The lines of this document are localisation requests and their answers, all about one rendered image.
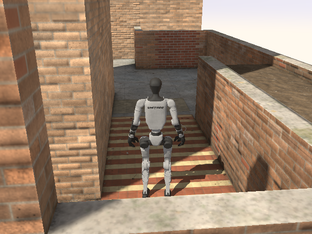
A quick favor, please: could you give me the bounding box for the robot shin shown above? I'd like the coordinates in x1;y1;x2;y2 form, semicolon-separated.
142;161;149;194
164;162;171;195

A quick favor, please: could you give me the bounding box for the left robot forearm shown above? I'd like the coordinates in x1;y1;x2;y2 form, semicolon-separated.
129;119;138;138

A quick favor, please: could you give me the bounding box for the right robot forearm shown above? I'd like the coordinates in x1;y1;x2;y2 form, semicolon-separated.
174;118;184;137

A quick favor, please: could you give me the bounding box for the left robot upper arm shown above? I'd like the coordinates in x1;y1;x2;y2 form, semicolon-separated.
133;99;146;126

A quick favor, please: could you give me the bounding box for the robot right shin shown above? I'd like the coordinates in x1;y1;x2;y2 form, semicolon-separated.
164;162;171;195

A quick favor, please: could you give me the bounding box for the robot left shin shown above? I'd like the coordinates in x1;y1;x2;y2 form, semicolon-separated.
142;161;149;194

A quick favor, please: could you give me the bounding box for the right robot upper arm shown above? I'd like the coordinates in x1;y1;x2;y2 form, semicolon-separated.
166;98;179;126

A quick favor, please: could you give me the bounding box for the right robot hand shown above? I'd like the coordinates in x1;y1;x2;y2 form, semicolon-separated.
174;136;185;146

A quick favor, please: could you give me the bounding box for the left robot hand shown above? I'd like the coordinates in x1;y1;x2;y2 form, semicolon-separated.
128;136;139;147

